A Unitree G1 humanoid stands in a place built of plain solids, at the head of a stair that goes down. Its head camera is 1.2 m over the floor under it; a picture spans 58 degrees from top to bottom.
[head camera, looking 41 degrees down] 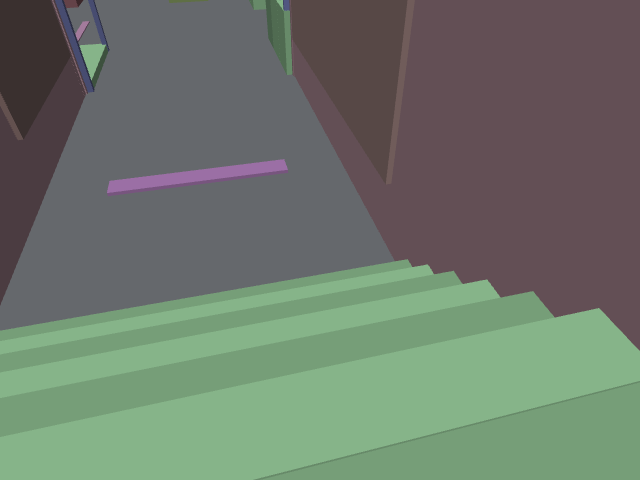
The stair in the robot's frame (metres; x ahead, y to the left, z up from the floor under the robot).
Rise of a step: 0.21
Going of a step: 0.28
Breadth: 3.02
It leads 14 degrees to the left of straight ahead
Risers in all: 6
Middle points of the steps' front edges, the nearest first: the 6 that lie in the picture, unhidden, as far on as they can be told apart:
0.65 0.46 0.00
0.93 0.53 -0.21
1.20 0.60 -0.42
1.47 0.66 -0.63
1.75 0.73 -0.84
2.02 0.80 -1.06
